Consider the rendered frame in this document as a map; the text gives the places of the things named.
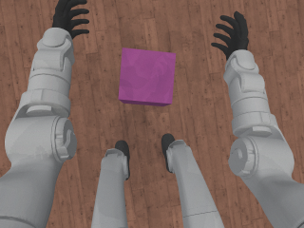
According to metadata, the left robot forearm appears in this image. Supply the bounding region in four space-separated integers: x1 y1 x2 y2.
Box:
5 28 75 161

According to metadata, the robot left thigh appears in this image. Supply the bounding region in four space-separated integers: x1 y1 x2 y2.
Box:
90 153 129 228

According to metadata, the left robot hand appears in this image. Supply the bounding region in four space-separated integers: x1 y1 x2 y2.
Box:
52 0 89 39

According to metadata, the robot right upper arm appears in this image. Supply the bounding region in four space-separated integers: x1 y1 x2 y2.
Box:
228 135 304 228

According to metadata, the robot left upper arm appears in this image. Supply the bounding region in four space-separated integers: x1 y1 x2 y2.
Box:
0 115 77 228

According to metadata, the carton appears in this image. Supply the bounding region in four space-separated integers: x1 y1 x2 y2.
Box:
118 47 176 106

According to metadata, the robot right shin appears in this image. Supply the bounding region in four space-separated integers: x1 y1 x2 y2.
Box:
167 140 193 153

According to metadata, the right robot forearm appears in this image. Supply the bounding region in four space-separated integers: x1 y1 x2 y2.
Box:
223 49 295 167

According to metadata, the right robot hand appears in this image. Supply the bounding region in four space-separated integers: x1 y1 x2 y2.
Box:
211 11 249 61

